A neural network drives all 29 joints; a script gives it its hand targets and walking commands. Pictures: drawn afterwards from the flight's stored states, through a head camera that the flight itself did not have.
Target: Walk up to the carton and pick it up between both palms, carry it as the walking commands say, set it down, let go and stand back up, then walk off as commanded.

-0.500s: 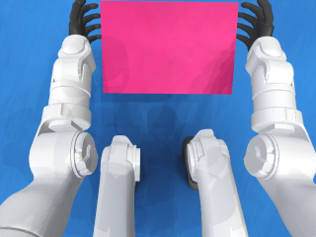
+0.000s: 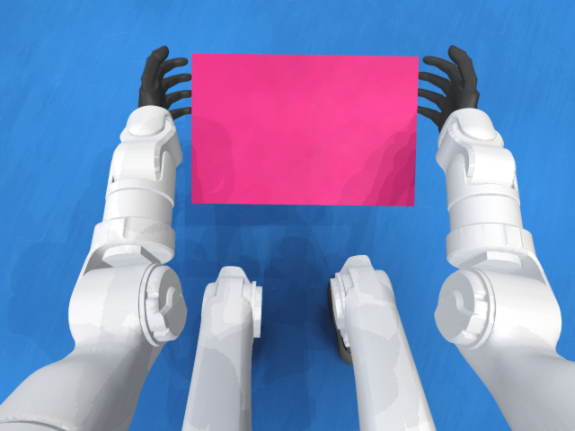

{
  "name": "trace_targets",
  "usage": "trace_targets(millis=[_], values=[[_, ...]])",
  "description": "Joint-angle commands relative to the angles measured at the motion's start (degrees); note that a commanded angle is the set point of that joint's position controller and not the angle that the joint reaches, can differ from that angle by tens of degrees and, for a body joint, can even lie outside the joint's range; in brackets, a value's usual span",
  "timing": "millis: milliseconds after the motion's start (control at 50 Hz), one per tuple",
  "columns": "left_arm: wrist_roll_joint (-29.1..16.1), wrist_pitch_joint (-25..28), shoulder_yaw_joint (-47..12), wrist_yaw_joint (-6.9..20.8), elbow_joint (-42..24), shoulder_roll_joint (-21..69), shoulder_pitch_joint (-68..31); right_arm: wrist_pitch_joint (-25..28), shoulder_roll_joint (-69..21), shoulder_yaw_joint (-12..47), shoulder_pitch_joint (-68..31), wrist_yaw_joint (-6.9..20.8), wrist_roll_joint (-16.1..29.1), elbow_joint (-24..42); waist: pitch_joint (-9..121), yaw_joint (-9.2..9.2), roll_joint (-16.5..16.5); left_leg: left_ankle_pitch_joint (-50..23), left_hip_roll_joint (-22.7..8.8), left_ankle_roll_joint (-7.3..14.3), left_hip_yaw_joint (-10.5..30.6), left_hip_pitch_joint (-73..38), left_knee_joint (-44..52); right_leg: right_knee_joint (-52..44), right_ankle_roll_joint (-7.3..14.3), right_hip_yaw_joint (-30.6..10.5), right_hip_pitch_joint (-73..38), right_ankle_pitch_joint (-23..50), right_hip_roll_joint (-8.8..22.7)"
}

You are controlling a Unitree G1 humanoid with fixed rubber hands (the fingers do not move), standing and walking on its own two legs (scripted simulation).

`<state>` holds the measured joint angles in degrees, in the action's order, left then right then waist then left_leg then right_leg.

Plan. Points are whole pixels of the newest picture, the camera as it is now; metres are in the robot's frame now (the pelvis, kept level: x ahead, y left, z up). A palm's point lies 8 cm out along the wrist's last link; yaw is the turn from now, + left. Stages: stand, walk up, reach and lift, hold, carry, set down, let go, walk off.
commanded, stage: reach and lift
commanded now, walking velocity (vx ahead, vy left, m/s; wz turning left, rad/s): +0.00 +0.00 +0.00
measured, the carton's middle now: (301, 139) +0.49 -0.03 -0.16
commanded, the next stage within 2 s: none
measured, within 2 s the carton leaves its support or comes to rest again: neither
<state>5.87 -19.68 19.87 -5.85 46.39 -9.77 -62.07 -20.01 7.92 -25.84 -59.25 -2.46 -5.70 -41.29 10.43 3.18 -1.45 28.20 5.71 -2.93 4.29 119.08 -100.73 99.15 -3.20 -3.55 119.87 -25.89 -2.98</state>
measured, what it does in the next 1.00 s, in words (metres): rises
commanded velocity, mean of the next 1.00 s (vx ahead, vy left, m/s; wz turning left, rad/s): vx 0.00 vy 0.00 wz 0.00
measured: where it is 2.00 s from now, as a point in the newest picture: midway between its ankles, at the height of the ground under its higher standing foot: (294, 341)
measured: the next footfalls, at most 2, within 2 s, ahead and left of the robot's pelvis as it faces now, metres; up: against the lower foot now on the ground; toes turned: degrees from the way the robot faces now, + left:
none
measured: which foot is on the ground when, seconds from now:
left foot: down 0.00-1.00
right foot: down 0.00-1.00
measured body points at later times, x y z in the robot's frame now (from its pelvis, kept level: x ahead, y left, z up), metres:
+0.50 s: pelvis +0.02 +0.00 +0.06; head +0.25 +0.00 +0.45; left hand +0.51 +0.16 +0.00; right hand +0.48 -0.22 +0.01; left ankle +0.11 +0.13 -0.45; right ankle +0.12 -0.13 -0.45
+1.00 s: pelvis +0.04 +0.00 +0.13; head +0.24 +0.00 +0.54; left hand +0.49 +0.17 +0.08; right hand +0.46 -0.22 +0.08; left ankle +0.11 +0.13 -0.45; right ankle +0.12 -0.13 -0.45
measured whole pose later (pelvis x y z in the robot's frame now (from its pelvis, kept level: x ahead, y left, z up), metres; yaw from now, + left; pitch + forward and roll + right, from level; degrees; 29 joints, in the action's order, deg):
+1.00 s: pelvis +0.04 +0.00 +0.13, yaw +0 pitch +39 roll -1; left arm 8.5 -19.8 21.6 -2.0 40.0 -4.0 -44.1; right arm -20.2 2.2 -26.9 -41.7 2.0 -9.2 -36.0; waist 15.6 3.0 -1.6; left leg 25.3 5.2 -1.8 5.8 88.3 -74.7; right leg 73.1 -2.7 -4.8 89.0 -23.2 -3.3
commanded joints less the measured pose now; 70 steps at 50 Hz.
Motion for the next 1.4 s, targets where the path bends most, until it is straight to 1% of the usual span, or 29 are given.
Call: trace_targets(millis=[0,320,780,1020,1380], values=[[-8.86,1.76,-24.32,20.47,-5.32,55.53,-35.21,-0.51,-52.43,27.36,-34.2,19.16,8.58,1.15,57.95,1.45,-1.66,-8.28,3.39,2.14,-9.18,-30.82,11.53,-9.82,2.28,9.69,-36.57,10.31,-3.59],[-8.06,1.27,-24.72,20.97,-6.16,57.7,-29.0,-0.8,-54.28,27.51,-28.52,20.28,7.86,0.85,56.73,1.54,-2.17,-10.06,3.66,1.83,-8.32,-38.38,18.27,-16.42,2.63,9.46,-42.32,11.56,-4.17],[-7.25,1.13,-25.61,22.59,-7.51,59.25,-18.65,-0.93,-56.94,28.45,-18.64,21.01,6.09,2.91,51.24,1.02,-1.3,-12.36,3.37,1.85,-7.22,-49.36,30.15,-28.53,2.51,7.89,-55.19,13.96,-4.37],[-6.0,1.04,-26.46,23.29,-8.75,60.8,-12.28,-0.81,-58.13,29.35,-12.52,21.88,4.85,4.33,47.95,0.68,-1.2,-15.71,2.91,1.82,-5.99,-57.32,37.32,-35.44,2.65,7.01,-61.8,16.61,-4.3],[-3.28,0.2,-27.08,24.98,-11.19,62.28,-1.48,-1.53,-59.72,31.18,-2.1,23.32,2.36,7.96,40.9,0.52,-0.87,-22.41,1.98,2.23,-4.11,-69.78,49.17,-47.12,2.8,5.3,-74.54,22.9,-3.52]])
